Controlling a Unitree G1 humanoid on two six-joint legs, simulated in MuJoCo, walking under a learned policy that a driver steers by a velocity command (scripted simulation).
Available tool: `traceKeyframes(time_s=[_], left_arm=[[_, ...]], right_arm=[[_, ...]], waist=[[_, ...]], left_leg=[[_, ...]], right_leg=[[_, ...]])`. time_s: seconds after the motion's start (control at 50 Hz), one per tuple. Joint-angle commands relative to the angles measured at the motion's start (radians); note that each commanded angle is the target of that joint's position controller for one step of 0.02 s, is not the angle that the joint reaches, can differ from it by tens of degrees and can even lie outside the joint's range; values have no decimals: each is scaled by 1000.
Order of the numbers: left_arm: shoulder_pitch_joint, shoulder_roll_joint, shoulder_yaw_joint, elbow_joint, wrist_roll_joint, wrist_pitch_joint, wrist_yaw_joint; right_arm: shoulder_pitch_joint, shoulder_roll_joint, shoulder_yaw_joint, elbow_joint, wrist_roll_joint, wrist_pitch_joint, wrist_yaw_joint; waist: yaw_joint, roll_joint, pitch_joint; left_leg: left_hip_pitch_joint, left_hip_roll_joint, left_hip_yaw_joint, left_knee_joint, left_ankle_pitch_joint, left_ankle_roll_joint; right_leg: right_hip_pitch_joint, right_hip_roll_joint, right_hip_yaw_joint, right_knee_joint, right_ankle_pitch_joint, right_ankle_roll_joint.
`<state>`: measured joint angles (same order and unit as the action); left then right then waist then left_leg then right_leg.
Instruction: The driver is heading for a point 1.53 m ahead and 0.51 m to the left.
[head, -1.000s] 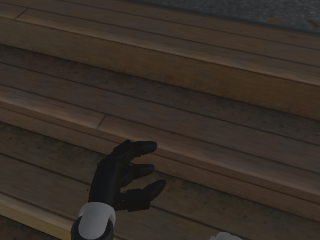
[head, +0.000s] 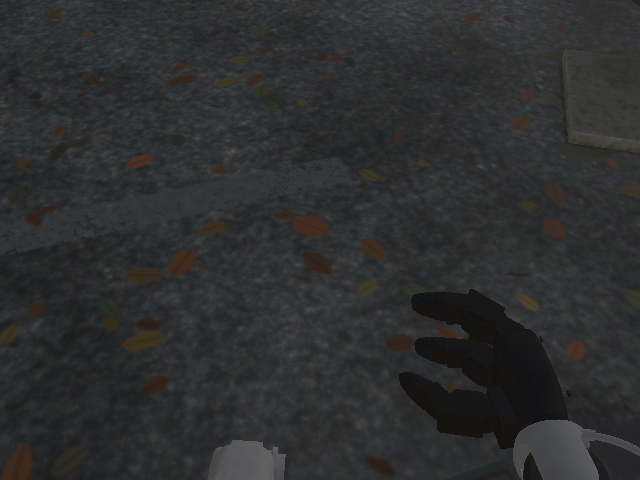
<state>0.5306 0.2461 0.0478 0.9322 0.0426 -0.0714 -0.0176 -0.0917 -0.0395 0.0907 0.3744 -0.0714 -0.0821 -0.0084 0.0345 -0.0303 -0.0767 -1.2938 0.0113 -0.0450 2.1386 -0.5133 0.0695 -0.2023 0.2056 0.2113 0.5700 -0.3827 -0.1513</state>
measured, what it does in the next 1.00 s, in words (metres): climbs, turning left: left foot 0.15 m higher, then right foot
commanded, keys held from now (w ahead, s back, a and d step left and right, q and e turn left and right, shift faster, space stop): e+shift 0.06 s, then q+shift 0.88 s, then shift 0.06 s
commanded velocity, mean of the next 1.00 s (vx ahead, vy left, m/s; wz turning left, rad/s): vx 0.13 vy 0.00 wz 0.41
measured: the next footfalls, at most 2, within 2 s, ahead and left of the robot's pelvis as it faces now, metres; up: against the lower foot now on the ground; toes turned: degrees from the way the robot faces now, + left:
left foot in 0.10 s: +0.31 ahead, +0.17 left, +0.15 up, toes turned -15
right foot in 0.40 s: +0.32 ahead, -0.08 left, +0.15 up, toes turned -3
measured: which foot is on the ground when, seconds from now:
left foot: up 0.00-0.08, down 0.10-0.42, up 0.44-0.74, down 0.76-1.00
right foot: down 0.00-0.10, up 0.12-0.38, down 0.40-0.76, up 0.78-1.00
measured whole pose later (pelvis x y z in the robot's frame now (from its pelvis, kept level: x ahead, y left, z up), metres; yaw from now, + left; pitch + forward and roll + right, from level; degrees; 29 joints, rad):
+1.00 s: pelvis +0.28 +0.12 +0.16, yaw +28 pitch +4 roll -3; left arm 0.09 0.27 0.07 0.70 0.01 -0.01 0.06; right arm 0.20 -0.29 -0.07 0.54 0.00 0.04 -0.04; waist 0.00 -0.01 0.03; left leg -0.44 -0.09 -0.14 0.54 -0.16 0.06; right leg -0.63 0.03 0.08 1.07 -0.36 0.08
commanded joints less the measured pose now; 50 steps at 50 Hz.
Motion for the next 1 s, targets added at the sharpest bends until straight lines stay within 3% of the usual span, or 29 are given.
traceKeyframes(time_s=[0.02,0.04,0.06,0.08,0.1,0.12,0.14,0.16,0.18,0.2,0.22,0.24,0.26,0.3,0.32,0.36,0.4,0.42,0.44,0.46,0.54,0.6,0.62,0.72,0.76,0.78,0.8,0.86,1.0], left_arm=[[-175,174,39,-64,24,-48,-84],[-219,236,52,-99,57,-67,-116],[-324,318,88,-189,34,-87,-133],[-379,355,112,-250,-7,-104,-140],[-325,237,99,-257,15,-110,-139],[-83,102,69,-212,23,-99,-118],[-43,134,83,-184,-8,-55,-122],[-126,154,75,-228,-32,-44,-110],[-248,128,51,-253,-2,-24,-67],[-257,26,-6,-283,48,-29,-30],[-271,-9,-38,-312,78,-31,-12],[-338,-65,-64,-323,59,-34,-13],[-351,-70,-88,-373,16,-33,-47],[-304,40,-58,-361,-41,-35,-82],[-311,70,-43,-356,-52,-35,-82],[-318,96,-24,-376,-23,-30,-62],[-255,175,7,-380,-10,-42,-13],[-219,270,32,-394,-13,-52,17],[-326,295,42,-416,-6,-48,2],[-347,218,44,-422,3,-57,11],[-573,105,27,-468,-8,-43,66],[-600,147,50,-447,21,-46,102],[-545,134,43,-382,-57,9,72],[-489,154,61,-308,-79,63,51],[-397,99,54,-270,-59,59,45],[-441,55,39,-332,-12,59,48],[-482,74,35,-356,-19,56,52],[-514,105,40,-335,-30,44,68],[-434,87,29,-294,-41,52,84]], right_arm=[[-148,-284,-58,-195,28,13,38],[-27,-215,-42,-95,69,35,55],[209,-199,-39,-10,71,75,73],[437,-278,-76,102,52,104,76],[774,-348,-110,268,44,107,55],[866,-329,-94,316,24,95,70],[741,-410,-130,260,-15,85,63],[445,-409,-129,254,41,45,82],[337,-249,-99,311,76,33,77],[273,-123,-58,368,89,4,58],[203,-93,-49,380,80,-15,46],[213,-58,-50,405,91,-32,21],[81,-145,-67,354,105,-45,20],[123,-446,-180,353,62,-48,10],[140,-471,-197,336,38,-43,19],[153,-447,-193,313,55,-55,37],[229,-350,-163,303,66,-78,51],[351,-250,-136,290,86,-81,57],[488,-210,-116,306,62,-87,48],[465,-329,-147,339,42,-68,41],[465,-320,-154,340,6,-21,33],[396,-239,-125,308,36,-9,89],[300,-277,-155,260,151,51,33],[383,-296,-170,201,98,97,39],[488,-406,-223,214,68,100,12],[515,-545,-255,178,50,99,-8],[508,-526,-244,149,30,83,2],[334,-426,-221,111,91,80,-9],[244,-378,-198,77,69,106,-49]], waist=[[-239,23,-186],[-283,-31,-238],[-355,35,-183],[-412,95,-132],[-393,280,-279],[-263,669,-618],[-274,372,-402],[-132,280,-129],[-116,83,-211],[-36,59,-191],[34,30,-136],[13,11,-87],[76,29,-111],[36,77,-83],[27,62,-40],[60,66,-36],[74,37,-84],[36,-126,-189],[-62,-303,-264],[-30,-152,-131],[-103,-88,-66],[-101,-30,-50],[-57,-90,22],[-72,-154,-27],[-97,81,-24],[-87,416,13],[-112,354,-161],[-68,131,-111],[-31,144,-131]], left_leg=[[1003,-49,117,-862,45,-6],[1403,-100,137,-837,295,-77],[1417,-132,129,-979,370,-110],[1316,-154,130,-1281,441,-108],[1510,30,-101,-1390,906,45],[1765,404,-715,-1421,1631,481],[1422,409,-1049,-1658,1370,503],[1156,339,-839,-1650,1026,409],[1085,258,-586,-1588,869,316],[1044,174,-369,-1574,928,232],[982,120,-274,-1593,943,155],[844,31,-204,-1670,832,83],[698,-8,-160,-1691,841,40],[524,-70,-152,-1825,723,63],[553,-48,-217,-1834,674,93],[667,-5,-312,-1775,616,122],[632,8,-419,-1635,547,79],[574,-83,-291,-1439,371,-9],[434,-178,-89,-1249,-37,-114],[428,-86,-46,-1035,-75,-143],[587,-22,21,-805,86,-172],[713,24,56,-1086,172,-155],[618,80,49,-1157,210,-146],[869,49,140,-1504,347,-84],[1099,30,35,-1641,734,9],[1279,261,-356,-1676,1178,164],[1332,350,-551,-1708,1063,302],[1227,224,-414,-1729,641,179],[1089,145,-371,-1727,585,127]], right_leg=[[-753,5,72,-279,698,-3],[-1001,-77,241,-332,1082,-105],[-880,-147,251,-251,1424,-102],[-588,-182,240,-74,1633,-22],[-457,-161,222,349,1330,126],[-588,85,116,1034,-165,292],[-643,55,91,1292,92,228],[-768,0,31,1360,94,231],[-726,-59,-26,1325,22,174],[-715,-138,-41,1105,1,128],[-657,-216,-78,844,-57,148],[-537,-252,-122,682,-95,158],[-313,-271,-162,438,-306,246],[51,-189,-257,320,84,303],[37,-167,-246,252,188,283],[43,-157,-212,63,257,213],[206,-280,-134,-1,510,72],[358,-514,40,-67,911,-141],[425,-767,311,-174,995,-376],[265,-734,256,-208,820,-299],[39,-581,-54,-325,512,-106],[37,-481,-263,-330,464,-7],[94,-457,-341,-234,565,22],[75,-544,-342,-124,566,46],[-98,-419,-438,172,331,168],[-481,-264,-456,537,-228,272],[-561,-196,-208,719,-315,262],[-587,-244,-105,680,-85,215],[-449,-181,-110,477,58,232]])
